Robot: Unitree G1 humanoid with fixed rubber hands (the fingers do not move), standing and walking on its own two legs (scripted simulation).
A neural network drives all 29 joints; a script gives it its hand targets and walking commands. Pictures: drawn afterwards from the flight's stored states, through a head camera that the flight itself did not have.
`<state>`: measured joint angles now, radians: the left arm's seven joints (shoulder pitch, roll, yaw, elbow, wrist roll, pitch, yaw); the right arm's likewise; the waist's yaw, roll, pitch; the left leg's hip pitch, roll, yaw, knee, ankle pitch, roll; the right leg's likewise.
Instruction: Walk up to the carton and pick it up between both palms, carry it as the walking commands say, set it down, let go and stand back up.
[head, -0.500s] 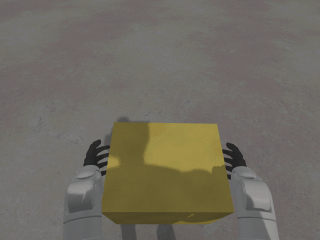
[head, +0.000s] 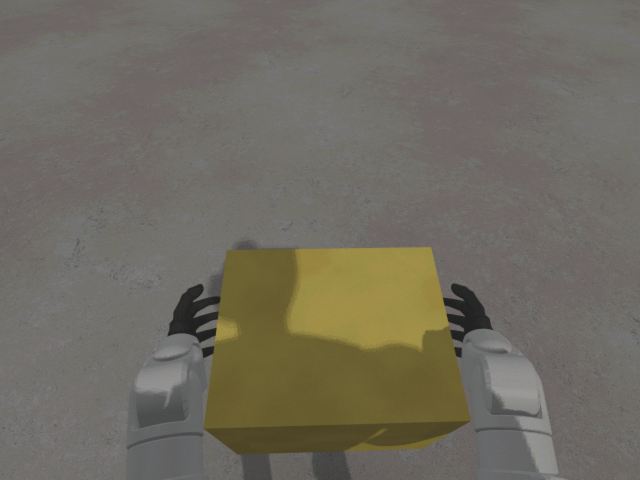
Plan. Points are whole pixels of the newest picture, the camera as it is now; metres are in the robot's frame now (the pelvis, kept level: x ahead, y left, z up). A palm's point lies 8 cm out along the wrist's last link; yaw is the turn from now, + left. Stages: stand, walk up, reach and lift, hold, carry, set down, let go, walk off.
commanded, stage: carry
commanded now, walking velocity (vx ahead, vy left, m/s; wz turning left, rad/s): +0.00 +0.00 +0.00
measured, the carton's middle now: (330, 355) +0.31 +0.00 -0.03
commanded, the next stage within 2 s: none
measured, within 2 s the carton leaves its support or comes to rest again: neither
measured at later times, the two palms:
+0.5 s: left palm (171, 348) +0.27 +0.19 +0.07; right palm (469, 345) +0.27 -0.17 +0.07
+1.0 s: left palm (199, 360) +0.26 +0.15 +0.06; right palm (505, 376) +0.23 -0.20 +0.07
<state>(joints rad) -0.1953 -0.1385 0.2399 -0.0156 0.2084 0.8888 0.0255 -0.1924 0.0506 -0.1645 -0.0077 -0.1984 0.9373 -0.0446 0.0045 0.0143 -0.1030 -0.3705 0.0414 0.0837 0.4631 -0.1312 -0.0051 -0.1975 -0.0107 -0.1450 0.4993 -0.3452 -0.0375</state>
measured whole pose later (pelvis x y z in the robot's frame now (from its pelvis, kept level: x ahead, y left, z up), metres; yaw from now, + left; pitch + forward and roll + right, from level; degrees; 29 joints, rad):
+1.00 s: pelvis -0.03 -0.01 -0.01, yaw -2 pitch +4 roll -1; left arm -0.25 -0.11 0.22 -0.17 0.13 1.16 0.12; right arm -0.19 0.07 -0.14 -0.19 -0.09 1.19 -0.18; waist -0.03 -0.02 -0.12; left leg -0.51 0.12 0.10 0.62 -0.17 -0.02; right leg -0.33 0.04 -0.14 0.61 -0.36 -0.07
